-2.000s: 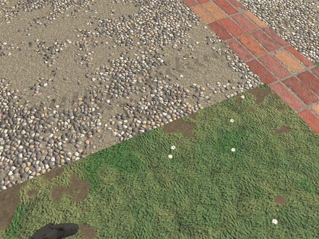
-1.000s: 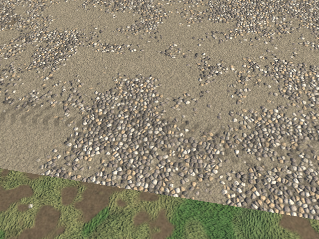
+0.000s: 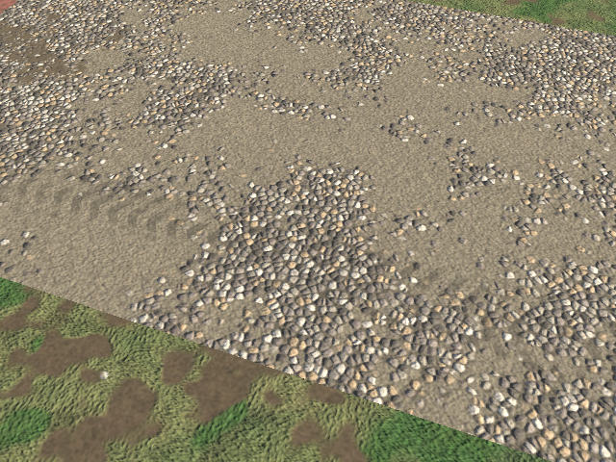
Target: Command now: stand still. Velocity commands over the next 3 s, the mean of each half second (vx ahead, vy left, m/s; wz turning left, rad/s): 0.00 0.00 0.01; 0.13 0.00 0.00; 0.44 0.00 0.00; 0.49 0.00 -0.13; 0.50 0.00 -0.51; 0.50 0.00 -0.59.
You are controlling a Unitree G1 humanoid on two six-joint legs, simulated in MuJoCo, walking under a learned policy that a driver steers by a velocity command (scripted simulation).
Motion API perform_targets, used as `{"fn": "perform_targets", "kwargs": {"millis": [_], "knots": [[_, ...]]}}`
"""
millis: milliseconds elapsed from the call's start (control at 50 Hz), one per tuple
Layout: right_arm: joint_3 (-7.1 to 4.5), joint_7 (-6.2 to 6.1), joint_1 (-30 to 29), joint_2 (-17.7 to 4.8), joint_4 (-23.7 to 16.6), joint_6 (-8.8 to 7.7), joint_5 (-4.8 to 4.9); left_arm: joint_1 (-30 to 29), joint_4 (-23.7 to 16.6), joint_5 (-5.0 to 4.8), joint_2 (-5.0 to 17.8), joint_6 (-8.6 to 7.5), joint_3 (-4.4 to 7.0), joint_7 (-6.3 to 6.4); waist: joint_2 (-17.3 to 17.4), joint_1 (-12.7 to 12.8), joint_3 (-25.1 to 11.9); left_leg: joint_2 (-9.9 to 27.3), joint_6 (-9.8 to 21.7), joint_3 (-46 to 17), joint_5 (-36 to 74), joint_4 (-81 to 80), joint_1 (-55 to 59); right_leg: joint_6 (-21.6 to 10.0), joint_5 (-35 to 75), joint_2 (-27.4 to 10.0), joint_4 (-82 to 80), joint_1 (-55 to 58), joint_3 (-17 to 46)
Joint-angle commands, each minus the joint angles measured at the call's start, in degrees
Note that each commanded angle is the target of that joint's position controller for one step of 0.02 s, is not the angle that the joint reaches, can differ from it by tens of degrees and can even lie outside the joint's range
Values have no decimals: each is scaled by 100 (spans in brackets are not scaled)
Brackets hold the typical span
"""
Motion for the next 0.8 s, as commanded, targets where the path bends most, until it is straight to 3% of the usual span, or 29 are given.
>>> {"fn": "perform_targets", "kwargs": {"millis": [20, 360, 700, 740, 760, 800], "knots": [[-119, -36, -102, -591, -125, -82, 10, 62, -153, -8, 654, -50, 147, 29, 66, 23, -132, 243, 125, -269, 951, -524, 87, -74, 711, -120, -519, -121, 122], [-57, -79, -14, -532, 736, -75, 40, 281, 459, -30, 552, -20, 101, 77, 25, -12, -35, 201, 114, -159, 1068, -616, 157, -80, 800, -26, -610, -91, 42], [28, -86, 139, -441, 1135, -70, 46, 573, 844, -42, 402, -15, 31, 91, 22, -31, 49, 164, 88, -76, 962, -672, 89, -106, 733, 16, -649, -141, 19], [17, -100, 306, -450, 1222, -54, 88, 718, 939, -84, 380, 8, 40, 111, 38, -44, -9, 9, 179, 49, -754, -638, 10, -203, -745, 185, -547, -200, -124], [-13, -107, 335, -531, 1208, -57, 120, 671, 900, -109, 449, 12, 64, 129, 41, -62, 204, -1, 278, 16, -1808, -619, -267, -307, -1652, 194, -487, -439, -82], [-22, -93, 324, -532, 1122, -156, 134, 630, 806, -133, 444, -70, 68, 129, 89, -66, 662, 182, 467, -264, -2647, -709, -708, -495, -2400, 72, -453, -877, 146]]}}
